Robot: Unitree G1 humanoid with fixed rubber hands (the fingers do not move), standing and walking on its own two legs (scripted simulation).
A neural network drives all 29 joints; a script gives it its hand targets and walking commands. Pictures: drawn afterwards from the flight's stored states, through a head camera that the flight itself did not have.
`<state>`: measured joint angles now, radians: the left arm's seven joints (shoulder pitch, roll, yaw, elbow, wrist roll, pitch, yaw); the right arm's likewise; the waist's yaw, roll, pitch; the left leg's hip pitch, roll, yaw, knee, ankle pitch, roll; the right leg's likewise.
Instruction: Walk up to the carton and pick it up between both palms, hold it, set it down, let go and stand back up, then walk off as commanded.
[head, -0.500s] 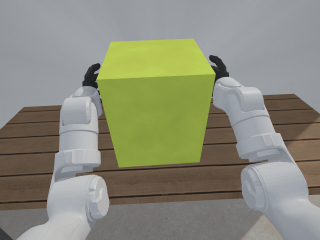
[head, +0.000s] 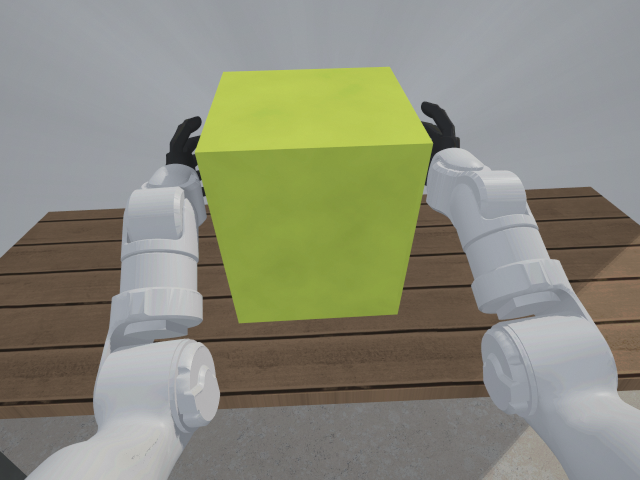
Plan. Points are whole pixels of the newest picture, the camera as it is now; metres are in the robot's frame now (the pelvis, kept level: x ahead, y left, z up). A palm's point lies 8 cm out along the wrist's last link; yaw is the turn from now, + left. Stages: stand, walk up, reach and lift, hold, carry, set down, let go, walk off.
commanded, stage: set down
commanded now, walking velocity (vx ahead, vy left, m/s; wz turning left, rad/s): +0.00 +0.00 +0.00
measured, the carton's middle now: (313, 197) +0.41 +0.02 +0.23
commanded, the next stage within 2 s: none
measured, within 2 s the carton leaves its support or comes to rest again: neither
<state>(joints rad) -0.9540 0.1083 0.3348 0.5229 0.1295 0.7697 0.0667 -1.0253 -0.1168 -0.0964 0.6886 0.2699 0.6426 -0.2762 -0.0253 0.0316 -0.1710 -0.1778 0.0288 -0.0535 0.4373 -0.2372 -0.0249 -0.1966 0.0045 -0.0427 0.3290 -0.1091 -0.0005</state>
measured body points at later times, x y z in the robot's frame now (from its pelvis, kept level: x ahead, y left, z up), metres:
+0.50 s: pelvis +0.01 +0.00 +0.00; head -0.03 +0.00 +0.45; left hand +0.42 +0.18 +0.23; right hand +0.44 -0.12 +0.23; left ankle +0.00 +0.13 -0.74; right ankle +0.04 -0.12 -0.74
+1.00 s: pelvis +0.01 +0.00 +0.00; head -0.02 +0.00 +0.45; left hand +0.42 +0.17 +0.20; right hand +0.44 -0.13 +0.20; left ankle +0.00 +0.13 -0.74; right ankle +0.04 -0.12 -0.74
